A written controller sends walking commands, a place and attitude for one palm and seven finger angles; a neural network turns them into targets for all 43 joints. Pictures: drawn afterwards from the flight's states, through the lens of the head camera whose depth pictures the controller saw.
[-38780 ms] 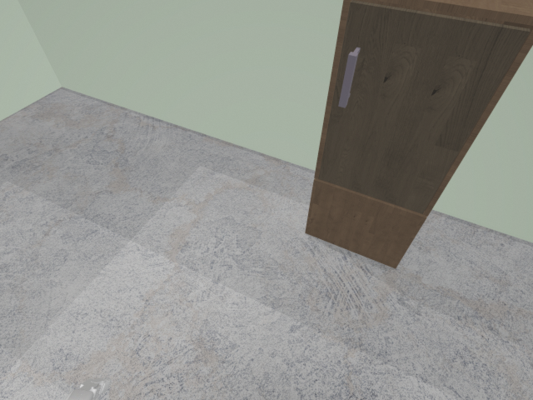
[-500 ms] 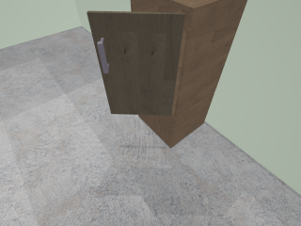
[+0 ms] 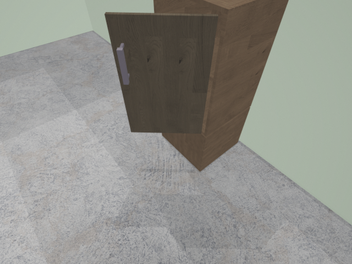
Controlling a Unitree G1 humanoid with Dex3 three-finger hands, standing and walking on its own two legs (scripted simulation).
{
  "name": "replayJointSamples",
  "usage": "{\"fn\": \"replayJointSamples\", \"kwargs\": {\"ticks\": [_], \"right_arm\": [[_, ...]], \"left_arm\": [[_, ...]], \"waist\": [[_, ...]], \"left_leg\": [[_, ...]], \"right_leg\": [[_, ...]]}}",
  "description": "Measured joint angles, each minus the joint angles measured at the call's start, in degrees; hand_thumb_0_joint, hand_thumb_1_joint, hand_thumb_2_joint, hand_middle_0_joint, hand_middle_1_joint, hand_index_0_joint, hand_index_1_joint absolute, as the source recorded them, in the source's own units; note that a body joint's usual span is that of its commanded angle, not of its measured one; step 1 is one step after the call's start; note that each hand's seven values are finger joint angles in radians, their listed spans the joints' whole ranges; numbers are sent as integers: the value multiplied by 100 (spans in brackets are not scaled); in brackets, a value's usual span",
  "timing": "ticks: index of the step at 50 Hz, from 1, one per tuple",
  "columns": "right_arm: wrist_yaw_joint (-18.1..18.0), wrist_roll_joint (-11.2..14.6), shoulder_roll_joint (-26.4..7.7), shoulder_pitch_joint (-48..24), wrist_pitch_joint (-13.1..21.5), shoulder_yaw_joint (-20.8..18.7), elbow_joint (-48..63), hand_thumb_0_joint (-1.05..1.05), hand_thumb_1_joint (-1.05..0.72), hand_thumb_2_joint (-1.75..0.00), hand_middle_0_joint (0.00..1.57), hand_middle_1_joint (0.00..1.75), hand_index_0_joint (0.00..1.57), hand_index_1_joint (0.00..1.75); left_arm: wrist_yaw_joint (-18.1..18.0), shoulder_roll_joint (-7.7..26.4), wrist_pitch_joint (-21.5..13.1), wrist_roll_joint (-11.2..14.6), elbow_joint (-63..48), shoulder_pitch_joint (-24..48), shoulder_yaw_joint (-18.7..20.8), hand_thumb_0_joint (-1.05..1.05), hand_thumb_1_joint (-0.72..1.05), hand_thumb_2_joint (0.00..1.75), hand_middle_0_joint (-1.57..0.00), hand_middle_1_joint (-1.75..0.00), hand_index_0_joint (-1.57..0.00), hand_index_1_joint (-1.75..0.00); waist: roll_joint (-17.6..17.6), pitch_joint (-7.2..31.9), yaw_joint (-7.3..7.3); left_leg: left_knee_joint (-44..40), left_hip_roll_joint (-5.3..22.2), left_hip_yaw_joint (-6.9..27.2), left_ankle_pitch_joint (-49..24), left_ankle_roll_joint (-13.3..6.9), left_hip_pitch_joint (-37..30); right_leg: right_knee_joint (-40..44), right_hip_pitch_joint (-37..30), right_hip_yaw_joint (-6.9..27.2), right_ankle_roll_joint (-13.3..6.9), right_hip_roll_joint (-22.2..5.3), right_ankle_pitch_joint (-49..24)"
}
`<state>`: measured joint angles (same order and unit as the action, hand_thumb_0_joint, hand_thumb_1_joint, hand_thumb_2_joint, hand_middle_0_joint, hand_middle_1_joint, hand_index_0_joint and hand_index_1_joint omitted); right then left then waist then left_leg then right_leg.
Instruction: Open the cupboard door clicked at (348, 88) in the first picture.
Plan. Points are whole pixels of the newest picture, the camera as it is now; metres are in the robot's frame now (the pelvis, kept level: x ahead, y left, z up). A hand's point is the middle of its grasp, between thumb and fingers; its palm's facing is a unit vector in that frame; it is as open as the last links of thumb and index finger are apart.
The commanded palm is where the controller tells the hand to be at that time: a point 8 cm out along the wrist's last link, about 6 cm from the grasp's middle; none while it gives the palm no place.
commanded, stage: shuffle to correct the standing spot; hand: left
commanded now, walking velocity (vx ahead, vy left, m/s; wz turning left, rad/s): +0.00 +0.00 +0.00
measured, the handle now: (124, 64) +0.78 +0.25 +0.04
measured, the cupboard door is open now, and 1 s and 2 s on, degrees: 49 49 49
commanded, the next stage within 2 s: come to a stop and stand still in 0.86 s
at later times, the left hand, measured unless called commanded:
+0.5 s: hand out of the picture +0.00 +0.15 -0.18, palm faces +0.16 -0.97 -0.17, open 7.4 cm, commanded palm none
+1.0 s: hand (116, 195) +0.34 +0.22 -0.17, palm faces +0.01 -0.97 -0.26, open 7.3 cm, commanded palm none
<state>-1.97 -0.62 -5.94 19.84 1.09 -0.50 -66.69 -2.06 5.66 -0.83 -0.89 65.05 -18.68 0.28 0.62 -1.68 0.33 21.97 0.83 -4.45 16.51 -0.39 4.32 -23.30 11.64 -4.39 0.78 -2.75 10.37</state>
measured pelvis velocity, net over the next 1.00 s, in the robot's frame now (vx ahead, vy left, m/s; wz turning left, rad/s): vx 0.25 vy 0.02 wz -0.01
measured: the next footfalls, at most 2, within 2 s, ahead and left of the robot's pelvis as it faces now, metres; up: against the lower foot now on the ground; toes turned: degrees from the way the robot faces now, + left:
left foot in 0.62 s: +0.22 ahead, +0.14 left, +0.00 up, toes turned +9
right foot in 0.98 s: +0.34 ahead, -0.09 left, +0.00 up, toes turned -8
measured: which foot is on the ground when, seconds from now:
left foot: down 0.00-0.34, up 0.36-0.60, down 0.62-1.00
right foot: down 0.00-0.62, up 0.64-0.96, down 0.98-1.00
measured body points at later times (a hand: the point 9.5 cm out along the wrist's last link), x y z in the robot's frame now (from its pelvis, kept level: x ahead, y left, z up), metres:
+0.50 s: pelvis +0.08 +0.00 -0.01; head +0.11 +0.00 +0.44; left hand -0.01 +0.20 -0.16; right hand +0.08 -0.23 -0.17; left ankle +0.05 +0.11 -0.69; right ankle +0.02 -0.13 -0.74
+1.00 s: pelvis +0.25 +0.02 -0.02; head +0.28 +0.00 +0.43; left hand +0.34 +0.27 -0.15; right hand +0.21 -0.20 -0.18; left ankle +0.19 +0.14 -0.74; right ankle +0.30 -0.08 -0.75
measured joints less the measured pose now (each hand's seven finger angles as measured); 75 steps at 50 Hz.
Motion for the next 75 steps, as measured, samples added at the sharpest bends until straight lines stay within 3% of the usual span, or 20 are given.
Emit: {"fn": "replayJointSamples", "kwargs": {"ticks": [7, 13, 16, 20, 23, 25, 30, 33, 35, 38, 43, 49, 53, 55, 63, 66, 68, 70, 72, 75], "right_arm": [[1, -24, 9, 80, 12, -11, 21, 0, -91, -89, 20, 30, 19, 30], [57, -74, -51, 364, -61, -107, 90, 0, -91, -89, 20, 30, 20, 30], [64, -74, -94, 502, -37, -141, 113, 0, -91, -89, 20, 30, 20, 30], [122, -57, -169, 461, -91, -157, 89, 1, -91, -89, 20, 30, 19, 30], [174, -61, -261, 132, -101, -203, 188, 1, -91, -89, 20, 30, 19, 30], [208, -43, -316, -148, -63, -238, 355, 1, -91, -89, 20, 30, 19, 30], [239, -16, -446, -717, 169, -286, 796, 1, -93, -89, 19, 30, 19, 30], [177, -77, -418, -909, 343, -288, 916, 1, -92, -89, 19, 30, 19, 30], [141, -93, -337, -916, 371, -247, 923, 1, -92, -89, 19, 30, 19, 30], [52, -73, -215, -780, 394, -232, 841, 0, -93, -89, 20, 30, 19, 30], [56, -99, -276, -436, 325, -213, 586, 0, -95, -89, 20, 30, 20, 30], [129, -112, -248, 27, 131, -201, 300, 0, -93, -89, 20, 30, 20, 30], [135, -49, -286, 40, -89, -181, 139, 1, -92, -89, 20, 30, 20, 30], [105, -16, -293, -82, -157, -172, 143, 1, -92, -89, 20, 30, 20, 30], [42, -6, -306, -753, -293, -262, 512, 1, -92, -89, 20, 30, 19, 30], [58, 0, -402, -931, -290, -318, 655, 1, -93, -89, 20, 30, 19, 30], [60, -20, -397, -1017, -233, -333, 730, 1, -93, -89, 20, 30, 19, 30], [55, -47, -374, -1100, -196, -295, 838, 1, -92, -89, 20, 30, 19, 30], [21, -65, -341, -1171, -175, -253, 934, 1, -92, -89, 20, 30, 19, 30], [-10, -79, -277, -1254, -144, -190, 1045, 1, -92, -89, 20, 30, 20, 30]], "left_arm": [[3, 24, 13, -24, -27, -19, 33, 0, 91, 90, -20, -30, -20, -30], [119, 38, 78, -115, -133, -277, 153, 0, 91, 90, -20, -30, -20, -30], [168, 39, 13, -124, -203, -385, 216, 0, 91, 90, -20, -30, -20, -30], [128, -9, -226, -86, -275, -444, 284, 0, 91, 90, -20, -30, -20, -30], [57, -64, -308, -92, -253, -589, 308, 0, 91, 90, -20, -30, -20, -30], [50, -88, -291, -123, -164, -702, 301, 0, 91, 90, -20, -30, -20, -30], [138, -84, -171, -112, 64, -879, 280, 0, 91, 90, -20, -30, -20, -30], [175, -8, -25, -77, 117, -785, 270, 0, 91, 90, -20, -30, -20, -30], [166, 77, 27, -99, 69, -577, 285, 1, 91, 90, -20, -30, -20, -30], [183, 210, -20, -111, -159, -161, 326, 1, 91, 90, -20, -30, -20, -30], [151, 388, -30, -111, -588, 440, 380, 2, 94, 90, -20, -30, -19, -30], [224, 529, -133, -108, -856, 824, 368, 1, 94, 90, -20, -30, -19, -30], [136, 376, -251, -74, -836, 885, 276, 0, 92, 90, -20, -30, -19, -30], [88, 271, -199, -65, -786, 843, 212, 0, 92, 90, -20, -30, -19, -30], [-16, 290, 73, -73, -741, 824, 268, -1, 94, 90, -20, -30, -20, -30], [-13, 330, 170, -62, -746, 767, 300, 0, 93, 90, -20, -30, -20, -30], [-15, 415, 262, -31, -741, 749, 326, 0, 92, 90, -20, -30, -20, -30], [-51, 489, 350, -5, -749, 746, 341, 0, 92, 90, -20, -30, -20, -30], [-67, 542, 411, -16, -756, 755, 365, 0, 92, 90, -20, -30, -20, -30], [-49, 605, 397, -48, -803, 764, 392, 0, 91, 90, -20, -30, -20, -30]], "waist": [[-5, 32, -4], [51, 224, -13], [115, 225, -26], [222, 154, 78], [147, 46, 204], [55, -10, 212], [-144, -122, 168], [-289, -172, 157], [-328, -147, 135], [-312, -94, 80], [-171, -25, -2], [17, -64, -174], [226, -156, -178], [222, -183, -162], [36, -431, -8], [-31, -493, 27], [-191, -520, 62], [-273, -509, 95], [-276, -462, 70], [-277, -399, 50]], "left_leg": [[60, -38, -49, 53, -29, 24], [392, -1, -89, 426, -58, 79], [686, 48, -46, 690, -11, 130], [2395, 116, 105, 1191, -92, 910], [3507, 141, 82, 1073, -68, 1698], [3308, 226, 25, 898, -27, 2003], [1456, 321, -158, -143, 21, 1889], [1629, 253, -362, -117, -134, 1753], [1530, 220, -474, 88, -189, 1541], [980, 129, -527, -37, -168, 1175], [243, 37, -542, -163, -158, 634], [622, 107, -451, 394, 52, 360], [2643, 247, -67, 1261, 78, 1091], [3026, 248, 12, 1229, 137, 1397], [2166, 155, 75, 686, 349, 1787], [1482, 101, -15, 25, 359, 1599], [1315, 20, -129, -360, -27, 1499], [1319, 15, -205, -168, -338, 1493], [1159, 43, -209, -186, -430, 1489], [822, 60, -197, -441, -432, 1499]], "right_leg": [[-169, 95, 57, 11, -38, 91], [-860, 320, 119, -132, -10, 948], [-1033, 331, 99, -148, 23, 839], [-1088, 203, -137, -109, 54, 1108], [-683, -117, -165, -79, 41, 1022], [-415, -337, -144, -24, 8, 974], [-472, -701, -72, 209, -148, 1308], [-2194, -161, 164, 16, -236, 1915], [-3553, 460, 214, -116, -166, 1870], [-4241, 1194, 56, -114, -170, 1382], [-3014, 1567, -126, -21, -226, 964], [-949, 917, -245, -89, -137, 396], [-1097, 668, -435, -304, 2, 491], [-873, 461, -452, -307, 39, 526], [-643, 195, -379, -177, 22, 545], [-884, 217, -358, -47, -30, 706], [-1255, 338, -277, 30, -129, 860], [-2293, 712, 54, 29, 0, 1732], [-3398, 1068, 321, 21, 192, 2002], [-4365, 1358, 524, 91, 321, 1685]]}}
